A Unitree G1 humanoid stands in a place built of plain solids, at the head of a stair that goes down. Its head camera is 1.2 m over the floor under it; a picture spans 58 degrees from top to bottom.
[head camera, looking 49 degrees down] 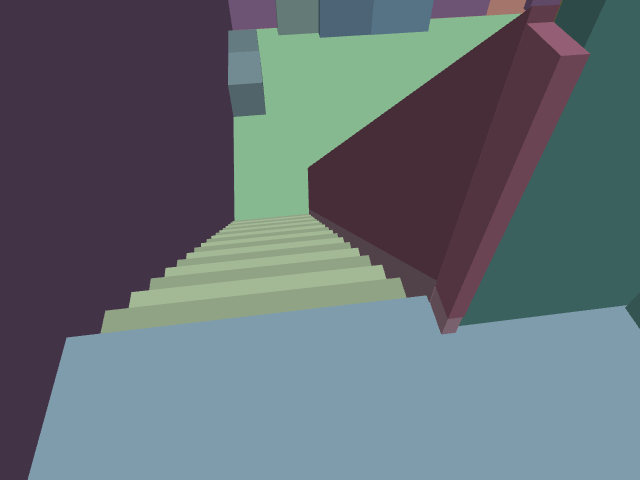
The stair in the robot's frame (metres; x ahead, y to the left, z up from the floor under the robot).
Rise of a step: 0.20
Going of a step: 0.22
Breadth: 1.15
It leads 8 degrees to the left of straight ahead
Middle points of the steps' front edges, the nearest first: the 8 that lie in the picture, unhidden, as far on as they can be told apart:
0.73 0.21 0.00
0.95 0.24 -0.20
1.17 0.27 -0.40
1.39 0.30 -0.61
1.61 0.33 -0.81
1.83 0.36 -1.01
2.05 0.40 -1.22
2.28 0.43 -1.42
